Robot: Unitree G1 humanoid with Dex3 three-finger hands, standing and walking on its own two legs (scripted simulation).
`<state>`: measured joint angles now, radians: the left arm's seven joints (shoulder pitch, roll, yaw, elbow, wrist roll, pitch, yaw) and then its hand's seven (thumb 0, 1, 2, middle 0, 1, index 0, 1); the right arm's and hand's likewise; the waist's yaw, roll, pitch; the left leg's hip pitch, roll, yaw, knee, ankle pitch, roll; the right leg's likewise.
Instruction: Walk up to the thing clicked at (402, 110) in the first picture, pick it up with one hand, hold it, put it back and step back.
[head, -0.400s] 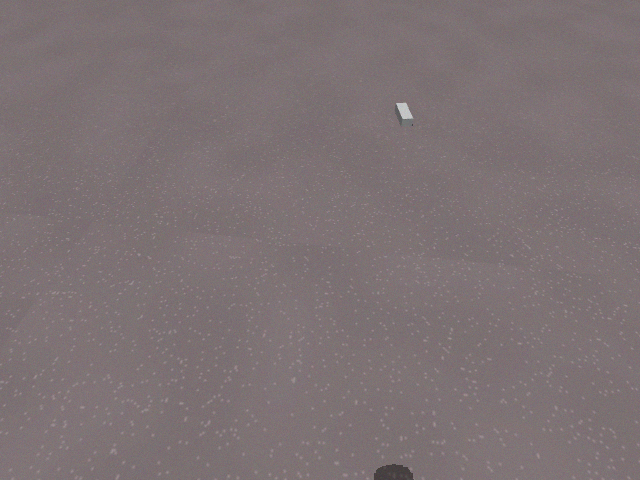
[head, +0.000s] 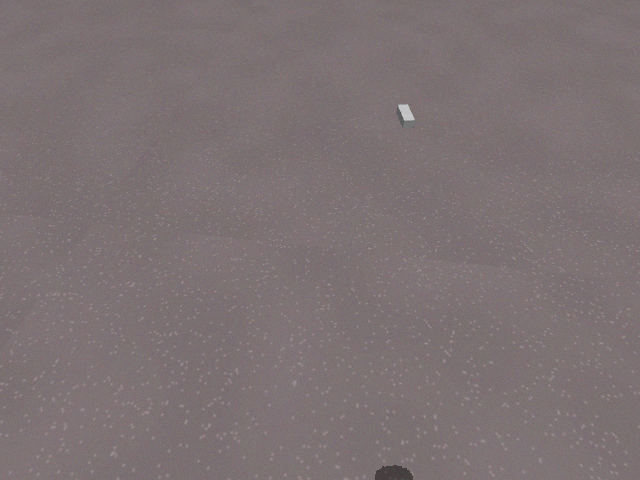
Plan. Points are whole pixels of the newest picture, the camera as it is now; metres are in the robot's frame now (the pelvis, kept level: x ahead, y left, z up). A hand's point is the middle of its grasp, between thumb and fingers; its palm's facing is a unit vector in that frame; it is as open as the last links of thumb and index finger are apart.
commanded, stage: stand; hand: left
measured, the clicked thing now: (405, 116) +2.13 -0.43 -0.76
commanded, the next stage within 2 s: walk up in 0.72 s
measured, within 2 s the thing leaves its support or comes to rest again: neither
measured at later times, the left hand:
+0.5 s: hand out of the picture +0.07 +0.26 -0.16, palm faces -0.03 -0.94 -0.34, open 7.4 cm
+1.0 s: hand (153, 446) +0.19 +0.25 -0.12, palm faces -0.26 -0.86 -0.44, open 7.4 cm
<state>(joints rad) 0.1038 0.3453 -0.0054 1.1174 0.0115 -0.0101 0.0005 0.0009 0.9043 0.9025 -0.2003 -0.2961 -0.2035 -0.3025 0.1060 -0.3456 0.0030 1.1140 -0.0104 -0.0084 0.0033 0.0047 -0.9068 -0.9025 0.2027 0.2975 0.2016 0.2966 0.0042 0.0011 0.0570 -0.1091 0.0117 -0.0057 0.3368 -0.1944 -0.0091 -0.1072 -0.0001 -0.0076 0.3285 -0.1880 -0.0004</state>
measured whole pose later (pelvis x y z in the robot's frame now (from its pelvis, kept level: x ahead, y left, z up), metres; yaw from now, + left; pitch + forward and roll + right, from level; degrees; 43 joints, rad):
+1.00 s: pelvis +0.05 -0.03 -0.02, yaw -16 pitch -2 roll +2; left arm 0.23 0.45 0.08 1.00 0.02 0.00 -0.12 0.01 0.90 0.90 -0.20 -0.30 -0.20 -0.30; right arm 0.16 -0.47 -0.11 0.93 -0.05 -0.03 0.10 0.01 -0.90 -0.90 0.21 0.30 0.20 0.30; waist -0.01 0.07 0.01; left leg 0.00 0.10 0.27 0.43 -0.39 -0.01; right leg -0.47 -0.15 -0.10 0.77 -0.29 0.01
